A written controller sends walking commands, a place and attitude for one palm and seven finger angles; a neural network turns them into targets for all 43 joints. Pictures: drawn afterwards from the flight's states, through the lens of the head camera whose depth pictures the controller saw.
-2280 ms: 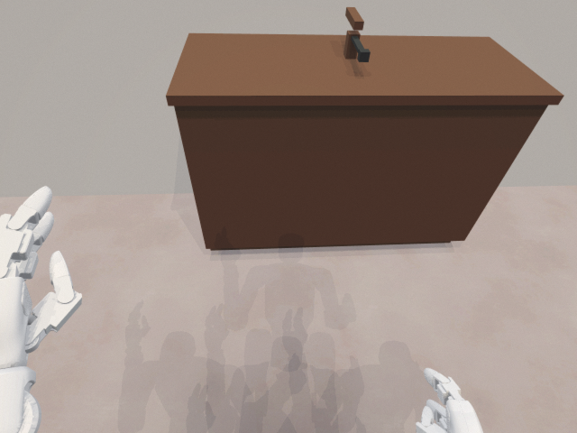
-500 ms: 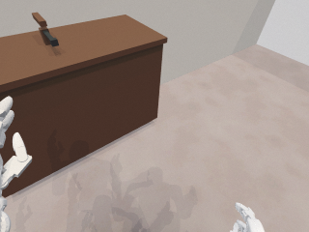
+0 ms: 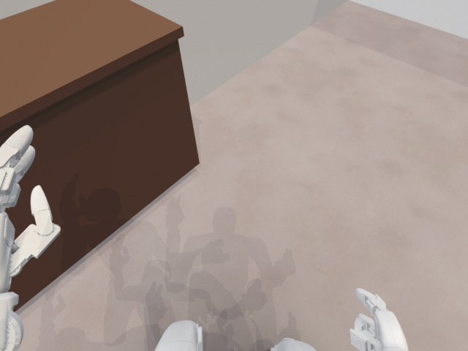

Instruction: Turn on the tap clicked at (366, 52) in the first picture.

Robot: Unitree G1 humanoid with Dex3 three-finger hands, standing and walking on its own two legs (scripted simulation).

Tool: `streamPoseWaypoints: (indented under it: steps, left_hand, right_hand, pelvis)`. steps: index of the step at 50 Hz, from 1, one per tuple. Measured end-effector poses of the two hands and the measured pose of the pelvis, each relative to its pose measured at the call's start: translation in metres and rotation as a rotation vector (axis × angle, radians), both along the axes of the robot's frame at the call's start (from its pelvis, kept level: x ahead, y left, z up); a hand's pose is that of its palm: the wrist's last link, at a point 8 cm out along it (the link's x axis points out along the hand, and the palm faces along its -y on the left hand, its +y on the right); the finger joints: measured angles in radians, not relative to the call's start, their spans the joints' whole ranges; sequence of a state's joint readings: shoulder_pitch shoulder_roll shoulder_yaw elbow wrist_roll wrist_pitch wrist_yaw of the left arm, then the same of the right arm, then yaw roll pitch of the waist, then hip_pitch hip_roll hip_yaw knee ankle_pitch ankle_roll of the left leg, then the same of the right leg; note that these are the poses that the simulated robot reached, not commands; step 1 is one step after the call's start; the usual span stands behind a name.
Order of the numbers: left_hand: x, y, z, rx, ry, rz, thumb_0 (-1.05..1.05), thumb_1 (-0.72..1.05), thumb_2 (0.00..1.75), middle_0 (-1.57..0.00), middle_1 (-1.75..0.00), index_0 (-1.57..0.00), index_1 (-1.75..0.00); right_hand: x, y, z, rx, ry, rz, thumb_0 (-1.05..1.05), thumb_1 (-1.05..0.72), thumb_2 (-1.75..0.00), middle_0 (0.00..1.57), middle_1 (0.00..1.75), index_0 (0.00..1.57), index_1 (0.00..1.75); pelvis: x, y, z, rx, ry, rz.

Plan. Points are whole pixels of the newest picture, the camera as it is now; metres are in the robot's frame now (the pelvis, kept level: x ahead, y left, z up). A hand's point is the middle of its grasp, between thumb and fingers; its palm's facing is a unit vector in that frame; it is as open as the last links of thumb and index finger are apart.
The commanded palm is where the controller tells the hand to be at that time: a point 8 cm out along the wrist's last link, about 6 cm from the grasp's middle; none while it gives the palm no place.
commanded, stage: turn to face it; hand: left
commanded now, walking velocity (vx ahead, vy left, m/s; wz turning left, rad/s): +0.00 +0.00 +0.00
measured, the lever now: out of the picture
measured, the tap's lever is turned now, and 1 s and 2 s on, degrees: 0 0 0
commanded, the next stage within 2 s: take the last steps up to it in 0.76 s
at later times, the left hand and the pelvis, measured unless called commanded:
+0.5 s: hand (23, 202) +0.25 +0.25 +0.20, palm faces +0.48 -0.74 -0.47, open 7.4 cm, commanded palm +0.19 +0.29 +0.20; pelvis +0.08 -0.01 +0.01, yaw +9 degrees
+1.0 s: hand out of the picture +0.14 +0.28 +0.22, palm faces +0.69 -0.61 -0.40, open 7.4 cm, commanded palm +0.08 +0.30 +0.20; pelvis +0.04 -0.02 +0.02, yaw +23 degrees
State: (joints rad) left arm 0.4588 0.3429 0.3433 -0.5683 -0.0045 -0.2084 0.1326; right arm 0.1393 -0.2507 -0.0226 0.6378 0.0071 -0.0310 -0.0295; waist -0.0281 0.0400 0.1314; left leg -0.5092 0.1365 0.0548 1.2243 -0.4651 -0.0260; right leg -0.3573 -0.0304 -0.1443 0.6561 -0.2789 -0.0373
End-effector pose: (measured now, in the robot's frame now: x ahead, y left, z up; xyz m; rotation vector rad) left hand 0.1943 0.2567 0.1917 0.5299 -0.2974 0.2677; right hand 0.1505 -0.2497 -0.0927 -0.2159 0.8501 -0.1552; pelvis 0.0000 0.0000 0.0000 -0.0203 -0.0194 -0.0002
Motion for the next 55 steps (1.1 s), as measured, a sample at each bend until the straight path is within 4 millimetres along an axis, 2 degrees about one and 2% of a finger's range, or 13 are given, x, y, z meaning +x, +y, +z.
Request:
streamPoseWaypoints:
  steps: [3,7,13,17,22,27,31,35,41,44,50,52,55]
  left_hand:
    - [0.012,-0.001,0.02,0.044,-0.06,-0.052,0.01,0.88,0.9,-0.22,-0.31,-0.22,-0.3]
    - [0.024,0.019,0.038,0.083,-0.169,-0.044,0.01,0.88,0.89,-0.22,-0.31,-0.22,-0.3]
    - [0.045,0.064,0.021,-0.004,-0.171,0.108,0.01,0.89,0.9,-0.21,-0.31,-0.22,-0.3]
    - [0.046,0.064,0.008,-0.083,-0.091,0.163,0.01,0.89,0.9,-0.21,-0.3,-0.21,-0.3]
    - [0.028,0.036,0.012,-0.044,-0.026,0.155,0.01,0.89,0.9,-0.21,-0.3,-0.21,-0.3]
    - [0.004,0.021,0.029,0.056,-0.014,0.232,0.01,0.89,0.9,-0.21,-0.31,-0.22,-0.3]
    - [-0.015,0.029,0.027,0.027,0.004,0.344,0.01,0.89,0.9,-0.21,-0.31,-0.22,-0.3]
    - [-0.033,0.042,0.006,-0.04,0.057,0.44,0.01,0.89,0.9,-0.21,-0.3,-0.22,-0.3]
    - [-0.061,0.048,-0.012,-0.12,-0.015,0.44,0.01,0.89,0.9,-0.21,-0.3,-0.21,-0.3]
    - [-0.073,0.048,-0.001,-0.076,-0.067,0.406,0.01,0.89,0.9,-0.21,-0.3,-0.21,-0.3]
    - [-0.103,0.042,0.037,0.024,-0.136,0.416,0.01,0.89,0.9,-0.21,-0.3,-0.22,-0.3]
    - [-0.112,0.039,0.041,0.032,-0.134,0.443,0.01,0.89,0.9,-0.21,-0.3,-0.21,-0.3]
    - [-0.12,0.035,0.032,0.016,-0.079,0.506,0.01,0.89,0.9,-0.21,-0.3,-0.21,-0.3]
  right_hand:
    - [0.014,-0.01,0.02,-0.054,-0.017,-0.029,0.01,-0.91,-0.9,0.2,0.3,0.2,0.3]
    - [0.037,-0.01,0.036,-0.113,-0.059,-0.045,0.01,-0.91,-0.9,0.2,0.3,0.2,0.3]
    - [0.073,0.024,0.036,-0.063,-0.104,-0.029,0.01,-0.91,-0.9,0.2,0.3,0.19,0.3]
    - [0.093,0.058,0.032,0.024,-0.097,0.078,0.01,-0.91,-0.9,0.2,0.3,0.2,0.3]
    - [0.115,0.082,0.021,0.11,-0.105,0.205,0.01,-0.9,-0.9,0.2,0.3,0.2,0.3]
    - [0.131,0.079,0.006,0.153,-0.083,0.283,0.01,-0.9,-0.9,0.21,0.3,0.2,0.3]
    - [0.138,0.063,0.009,0.11,-0.059,0.297,0.01,-0.9,-0.9,0.21,0.3,0.2,0.3]
    - [0.144,0.048,0.019,0.03,-0.059,0.306,0.01,-0.91,-0.9,0.2,0.3,0.2,0.3]
    - [0.15,0.049,0.034,-0.097,-0.117,0.35,0.01,-0.91,-0.9,0.2,0.3,0.2,0.3]
    - [0.143,0.063,0.041,-0.071,-0.142,0.364,0.01,-0.91,-0.9,0.2,0.3,0.2,0.3]
    - [0.12,0.093,0.045,0.064,-0.135,0.444,0.01,-0.91,-0.9,0.2,0.3,0.2,0.3]
    - [0.114,0.097,0.04,0.101,-0.123,0.453,0.01,-0.9,-0.9,0.2,0.3,0.2,0.3]
    - [0.108,0.097,0.027,0.14,-0.1,0.458,0.01,-0.9,-0.9,0.2,0.3,0.2,0.3]
  pelvis:
    - [0.018,0.001,0.006,0.006,0.005,-0.003]
    - [0.046,0.011,0.005,-0.003,-0.004,0.011]
    - [0.076,0.021,0.005,-0.009,-0.007,0.045]
    - [0.082,0.018,0.011,-0.038,0.001,0.092]
    - [0.083,0.004,0.009,-0.028,0.01,0.137]
    - [0.081,-0.016,0.006,-0.018,0.0,0.192]
    - [0.081,-0.02,0.013,0.026,0.01,0.245]
    - [0.077,-0.021,0.017,0.047,0.027,0.294]
    - [0.058,-0.011,0.004,0.026,0.03,0.355]
    - [0.048,-0.013,0.006,0.029,0.006,0.359]
    - [0.039,-0.021,0.019,-0.018,0.001,0.399]
    - [0.038,-0.024,0.02,-0.019,0.004,0.4]
    - [0.038,-0.032,0.018,-0.011,0.007,0.401]
